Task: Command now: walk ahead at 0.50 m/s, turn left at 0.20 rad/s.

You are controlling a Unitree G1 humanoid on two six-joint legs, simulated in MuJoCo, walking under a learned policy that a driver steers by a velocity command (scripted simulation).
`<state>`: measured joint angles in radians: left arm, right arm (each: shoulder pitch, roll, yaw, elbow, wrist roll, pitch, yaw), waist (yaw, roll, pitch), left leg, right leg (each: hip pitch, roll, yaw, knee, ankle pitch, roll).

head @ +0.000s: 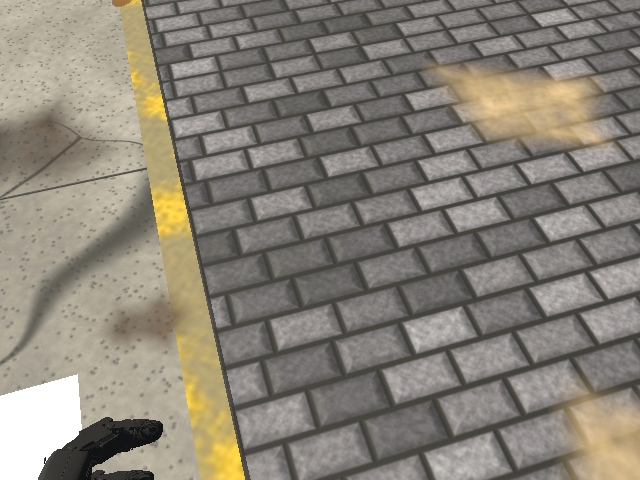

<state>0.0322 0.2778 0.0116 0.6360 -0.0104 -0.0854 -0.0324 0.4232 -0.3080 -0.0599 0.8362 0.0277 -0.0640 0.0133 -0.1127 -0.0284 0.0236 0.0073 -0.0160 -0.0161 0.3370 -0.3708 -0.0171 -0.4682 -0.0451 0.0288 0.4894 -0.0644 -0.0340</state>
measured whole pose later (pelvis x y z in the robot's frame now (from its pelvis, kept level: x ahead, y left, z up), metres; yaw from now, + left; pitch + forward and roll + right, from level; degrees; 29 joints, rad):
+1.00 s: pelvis +0.19 +0.01 +0.00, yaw +5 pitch -1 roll +0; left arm 0.25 0.25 0.03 1.02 0.01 0.02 0.04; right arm 0.09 -0.24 -0.05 0.93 0.00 0.02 -0.02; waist 0.02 0.00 0.04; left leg -0.30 -0.02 0.01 0.52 -0.19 0.03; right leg -0.08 -0.03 -0.06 0.47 -0.37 0.02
